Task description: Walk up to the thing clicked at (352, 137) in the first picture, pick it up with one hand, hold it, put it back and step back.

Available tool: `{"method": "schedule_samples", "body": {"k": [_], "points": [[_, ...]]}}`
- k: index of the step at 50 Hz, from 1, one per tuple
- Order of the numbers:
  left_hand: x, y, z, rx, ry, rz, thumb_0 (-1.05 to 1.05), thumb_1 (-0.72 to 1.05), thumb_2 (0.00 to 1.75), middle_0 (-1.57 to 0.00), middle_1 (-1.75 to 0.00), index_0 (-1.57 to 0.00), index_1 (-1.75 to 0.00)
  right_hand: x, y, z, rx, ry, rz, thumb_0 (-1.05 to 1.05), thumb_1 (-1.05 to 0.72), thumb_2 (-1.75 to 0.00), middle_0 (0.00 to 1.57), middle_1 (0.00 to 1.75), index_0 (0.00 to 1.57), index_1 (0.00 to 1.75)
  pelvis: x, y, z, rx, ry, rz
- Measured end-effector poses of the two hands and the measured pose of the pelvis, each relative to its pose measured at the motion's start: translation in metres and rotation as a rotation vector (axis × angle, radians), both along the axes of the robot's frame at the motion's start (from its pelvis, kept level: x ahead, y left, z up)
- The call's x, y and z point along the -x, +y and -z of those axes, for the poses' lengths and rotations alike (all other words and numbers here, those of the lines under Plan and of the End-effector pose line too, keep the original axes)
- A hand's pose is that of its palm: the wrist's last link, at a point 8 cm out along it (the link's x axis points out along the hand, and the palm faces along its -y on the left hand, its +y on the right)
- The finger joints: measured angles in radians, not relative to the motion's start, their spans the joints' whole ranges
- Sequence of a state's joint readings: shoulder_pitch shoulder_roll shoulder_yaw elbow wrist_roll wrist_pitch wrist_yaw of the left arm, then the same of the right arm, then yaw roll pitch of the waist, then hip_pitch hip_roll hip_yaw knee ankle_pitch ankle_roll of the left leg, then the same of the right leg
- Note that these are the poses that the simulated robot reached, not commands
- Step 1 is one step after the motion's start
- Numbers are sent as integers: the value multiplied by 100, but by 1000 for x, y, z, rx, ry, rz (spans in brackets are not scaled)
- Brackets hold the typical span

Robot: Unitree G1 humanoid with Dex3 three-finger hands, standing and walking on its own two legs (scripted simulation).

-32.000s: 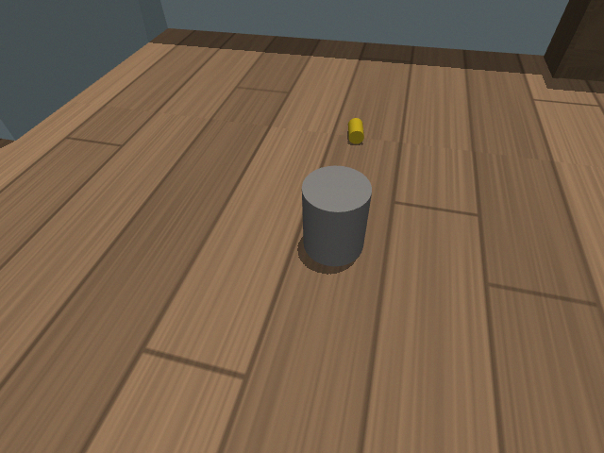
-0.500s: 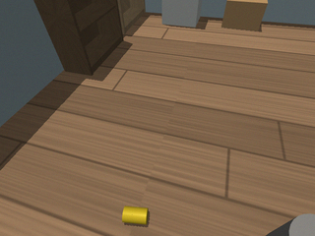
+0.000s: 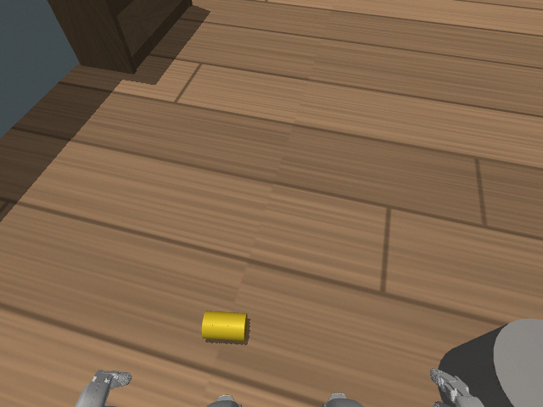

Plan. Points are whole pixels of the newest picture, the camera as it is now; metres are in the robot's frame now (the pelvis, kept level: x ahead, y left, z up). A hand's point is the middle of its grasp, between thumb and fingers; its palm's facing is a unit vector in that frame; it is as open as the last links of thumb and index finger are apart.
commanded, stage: rise first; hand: left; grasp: from above
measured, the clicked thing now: (225, 325) +0.42 +0.17 -0.68
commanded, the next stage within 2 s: none
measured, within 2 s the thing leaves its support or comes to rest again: neither
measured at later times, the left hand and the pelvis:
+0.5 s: hand (149, 405) +0.17 +0.25 -0.28, palm faces -0.39 -0.70 -0.60, open 14.1 cm; pelvis -0.03 +0.00 -0.13, yaw +0 degrees
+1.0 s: hand (181, 355) +0.29 +0.25 -0.44, palm faces -0.49 -0.28 -0.82, open 14.0 cm; pelvis -0.09 -0.01 -0.30, yaw -1 degrees
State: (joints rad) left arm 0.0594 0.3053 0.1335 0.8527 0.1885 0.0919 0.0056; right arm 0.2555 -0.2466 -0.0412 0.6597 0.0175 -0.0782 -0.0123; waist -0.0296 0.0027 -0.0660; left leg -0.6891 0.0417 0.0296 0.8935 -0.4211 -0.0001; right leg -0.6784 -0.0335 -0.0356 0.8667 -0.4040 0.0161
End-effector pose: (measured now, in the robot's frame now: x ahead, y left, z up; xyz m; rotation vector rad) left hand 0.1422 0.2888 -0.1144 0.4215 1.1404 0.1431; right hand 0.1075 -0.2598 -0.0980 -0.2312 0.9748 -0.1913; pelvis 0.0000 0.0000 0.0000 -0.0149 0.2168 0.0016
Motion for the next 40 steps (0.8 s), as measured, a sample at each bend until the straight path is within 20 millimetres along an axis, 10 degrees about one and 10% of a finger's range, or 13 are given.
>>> {"method": "schedule_samples", "body": {"k": [15,23,40], "points": [[14,0,38,-76,-26,133,0,-57,102,-10,-108,-6,-110,-53,17,34,18,-175,-90,1,-88,-90,20,30,20,30,10,3,52,17,108,-13],[-22,2,100,-182,-63,349,0,-57,101,-10,-108,-8,-109,-60,11,91,37,-214,-146,0,-89,-90,21,30,20,30,25,2,111,14,226,-13],[-118,-23,233,-456,-225,712,0,-53,100,-10,-105,-8,-105,30,-15,277,10,68,-72,1,-89,-90,20,30,20,30,74,-6,252,12,369,-4]]}}
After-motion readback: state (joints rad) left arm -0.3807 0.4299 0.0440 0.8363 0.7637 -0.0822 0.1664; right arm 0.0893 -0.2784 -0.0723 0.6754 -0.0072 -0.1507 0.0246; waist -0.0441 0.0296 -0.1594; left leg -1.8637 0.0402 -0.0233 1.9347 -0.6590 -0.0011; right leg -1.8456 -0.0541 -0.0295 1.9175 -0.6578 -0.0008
